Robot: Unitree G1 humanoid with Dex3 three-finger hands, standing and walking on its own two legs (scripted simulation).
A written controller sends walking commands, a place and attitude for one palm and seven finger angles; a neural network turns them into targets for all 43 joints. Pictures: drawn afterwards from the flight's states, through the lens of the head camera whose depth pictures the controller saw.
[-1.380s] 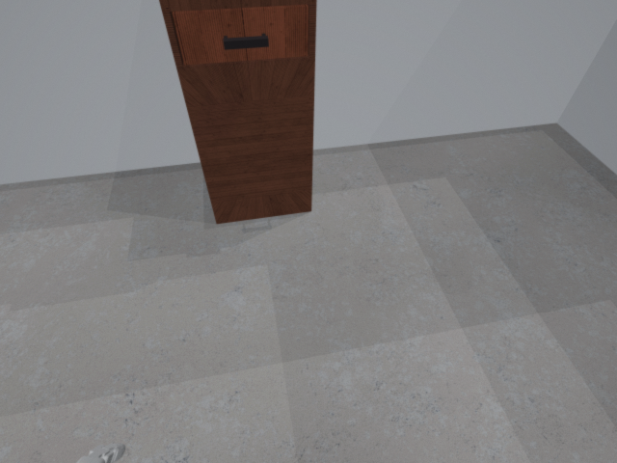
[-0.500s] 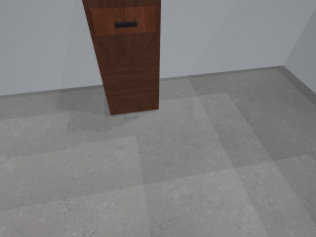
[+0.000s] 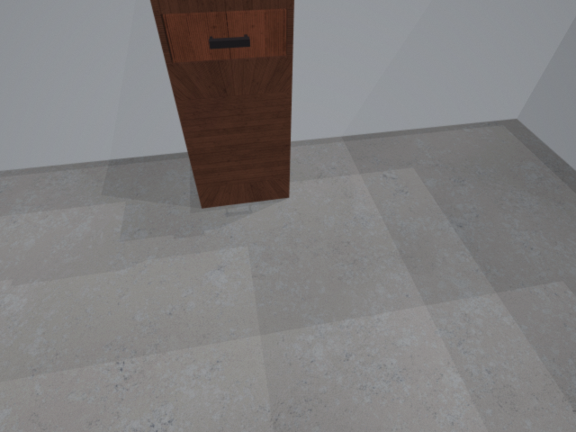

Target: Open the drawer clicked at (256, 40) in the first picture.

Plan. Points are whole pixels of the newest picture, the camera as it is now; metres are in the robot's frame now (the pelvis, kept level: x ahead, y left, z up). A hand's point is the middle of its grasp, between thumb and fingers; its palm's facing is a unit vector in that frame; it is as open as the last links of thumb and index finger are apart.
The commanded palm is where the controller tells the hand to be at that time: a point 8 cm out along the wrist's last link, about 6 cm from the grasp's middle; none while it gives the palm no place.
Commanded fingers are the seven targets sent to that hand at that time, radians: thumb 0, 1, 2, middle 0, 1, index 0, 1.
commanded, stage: look at it before walking up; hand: left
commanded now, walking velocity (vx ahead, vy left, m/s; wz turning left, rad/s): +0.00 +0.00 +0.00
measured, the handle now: (229, 40) +1.23 +0.26 +0.01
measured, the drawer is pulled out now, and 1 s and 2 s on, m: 0.00 0.00 0.00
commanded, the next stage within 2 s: walk to a spot facing it in 0.06 s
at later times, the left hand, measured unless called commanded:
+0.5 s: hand out of the picture +0.05 +0.18 -0.19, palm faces -0.10 -0.98 -0.20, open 7.4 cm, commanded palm none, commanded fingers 0.00 0.90 0.90 -0.20 -0.30 -0.20 -0.30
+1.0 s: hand (183, 396) +0.22 +0.20 -0.20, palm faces -0.16 -0.98 -0.15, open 7.4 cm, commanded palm none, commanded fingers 0.00 0.90 0.90 -0.20 -0.30 -0.20 -0.30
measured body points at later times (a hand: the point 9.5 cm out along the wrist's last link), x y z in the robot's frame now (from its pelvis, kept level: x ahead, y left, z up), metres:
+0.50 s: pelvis +0.05 -0.01 -0.02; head +0.05 -0.02 +0.43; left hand +0.06 +0.24 -0.17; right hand +0.02 -0.26 -0.17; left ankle +0.01 +0.13 -0.75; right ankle +0.03 -0.11 -0.74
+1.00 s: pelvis +0.24 +0.02 -0.02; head +0.27 +0.04 +0.42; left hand +0.23 +0.25 -0.19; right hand +0.30 -0.22 -0.15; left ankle +0.33 +0.10 -0.75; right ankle +0.09 -0.08 -0.67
